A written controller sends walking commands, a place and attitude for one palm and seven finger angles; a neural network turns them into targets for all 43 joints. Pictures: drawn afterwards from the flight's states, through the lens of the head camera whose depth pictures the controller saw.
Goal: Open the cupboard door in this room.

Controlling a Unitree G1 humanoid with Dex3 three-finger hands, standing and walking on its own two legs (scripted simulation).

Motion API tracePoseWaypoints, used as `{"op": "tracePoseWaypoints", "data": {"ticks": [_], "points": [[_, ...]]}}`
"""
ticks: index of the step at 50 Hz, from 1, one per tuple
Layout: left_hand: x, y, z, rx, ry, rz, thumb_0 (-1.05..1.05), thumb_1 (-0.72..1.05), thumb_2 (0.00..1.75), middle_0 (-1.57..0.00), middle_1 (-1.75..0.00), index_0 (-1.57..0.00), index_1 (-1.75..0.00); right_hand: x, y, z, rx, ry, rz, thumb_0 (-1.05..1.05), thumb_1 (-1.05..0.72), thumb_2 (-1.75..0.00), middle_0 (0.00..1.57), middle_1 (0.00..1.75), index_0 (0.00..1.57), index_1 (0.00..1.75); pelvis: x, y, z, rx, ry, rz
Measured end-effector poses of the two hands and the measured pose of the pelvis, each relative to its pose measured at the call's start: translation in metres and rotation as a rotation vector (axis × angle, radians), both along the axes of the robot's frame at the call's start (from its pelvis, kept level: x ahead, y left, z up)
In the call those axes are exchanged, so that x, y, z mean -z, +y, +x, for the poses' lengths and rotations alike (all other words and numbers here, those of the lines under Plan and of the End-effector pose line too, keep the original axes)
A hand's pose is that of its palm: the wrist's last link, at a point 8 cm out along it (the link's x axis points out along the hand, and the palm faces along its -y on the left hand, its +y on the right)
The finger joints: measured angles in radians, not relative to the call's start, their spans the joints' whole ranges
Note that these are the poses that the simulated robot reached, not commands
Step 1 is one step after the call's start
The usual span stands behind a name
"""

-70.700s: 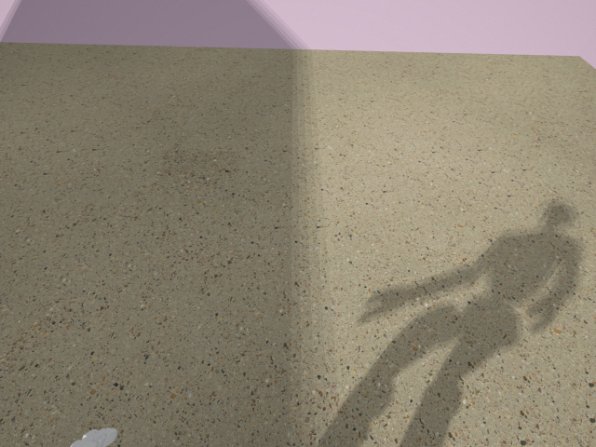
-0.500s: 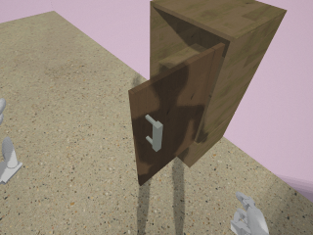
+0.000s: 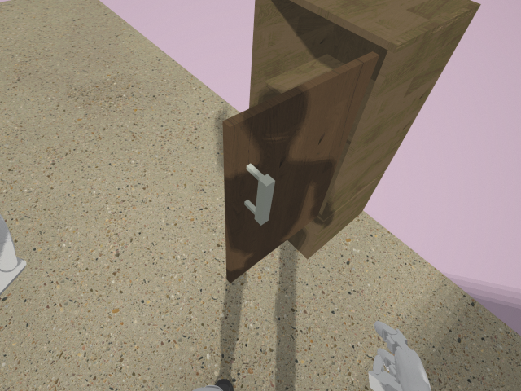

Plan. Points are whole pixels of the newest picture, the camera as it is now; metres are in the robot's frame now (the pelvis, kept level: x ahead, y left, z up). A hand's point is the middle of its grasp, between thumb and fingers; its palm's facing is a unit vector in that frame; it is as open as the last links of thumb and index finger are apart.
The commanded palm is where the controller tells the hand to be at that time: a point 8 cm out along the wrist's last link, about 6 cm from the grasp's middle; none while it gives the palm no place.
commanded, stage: step back with the hand held close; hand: left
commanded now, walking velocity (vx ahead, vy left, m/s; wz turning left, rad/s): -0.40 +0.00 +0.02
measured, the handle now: (257, 194) +0.46 +0.05 -0.01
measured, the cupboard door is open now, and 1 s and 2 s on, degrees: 89 89 89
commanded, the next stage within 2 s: stop stepping back and stand still in 0.04 s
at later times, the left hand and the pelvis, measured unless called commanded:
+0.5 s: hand out of the picture +0.09 +0.25 +0.16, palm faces +0.42 -0.79 -0.46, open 7.4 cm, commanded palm +0.02 +0.29 +0.18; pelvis -0.11 -0.02 +0.01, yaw +2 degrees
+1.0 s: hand out of the picture +0.06 +0.22 +0.17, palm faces +0.44 -0.76 -0.47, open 7.4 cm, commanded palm +0.00 +0.27 +0.18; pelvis -0.13 -0.04 +0.00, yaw +2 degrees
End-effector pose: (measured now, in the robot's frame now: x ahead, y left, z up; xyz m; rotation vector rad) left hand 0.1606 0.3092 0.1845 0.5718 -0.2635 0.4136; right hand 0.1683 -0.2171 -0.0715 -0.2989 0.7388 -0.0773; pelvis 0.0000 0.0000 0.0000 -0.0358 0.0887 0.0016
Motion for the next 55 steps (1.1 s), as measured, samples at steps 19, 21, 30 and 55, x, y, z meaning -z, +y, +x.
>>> {"op": "tracePoseWaypoints", "data": {"ticks": [19, 21, 30, 55], "points": [[0.008, -0.012, -0.084, 0.010, 0.050, -0.040, 0.01, 0.88, 0.90, -0.21, -0.30, -0.22, -0.30, -0.018, -0.044, -0.095, 0.088, -0.050, -0.063, 0.01, -0.90, -0.90, 0.20, 0.30, 0.21, 0.30, -0.002, -0.012, -0.084, 0.008, -0.063, 0.028], [0.009, -0.014, -0.093, -0.001, 0.048, -0.052, 0.01, 0.88, 0.90, -0.21, -0.30, -0.22, -0.30, -0.017, -0.043, -0.108, 0.090, -0.057, -0.056, 0.01, -0.90, -0.90, 0.20, 0.30, 0.21, 0.30, -0.003, -0.012, -0.094, 0.002, -0.070, 0.032], [-0.003, -0.030, -0.144, 0.016, 0.022, -0.025, 0.01, 0.88, 0.90, -0.21, -0.30, -0.22, -0.30, -0.004, -0.036, -0.159, 0.080, -0.004, -0.007, 0.01, -0.90, -0.90, 0.20, 0.30, 0.21, 0.30, -0.004, -0.020, -0.124, -0.007, -0.094, 0.033], [0.000, -0.036, -0.142, -0.043, 0.033, -0.011, 0.01, 0.88, 0.90, -0.21, -0.30, -0.22, -0.30, 0.014, -0.057, -0.160, 0.089, 0.009, 0.020, 0.01, -0.90, -0.90, 0.20, 0.30, 0.21, 0.30, -0.001, -0.030, -0.128, -0.030, -0.110, 0.042]]}}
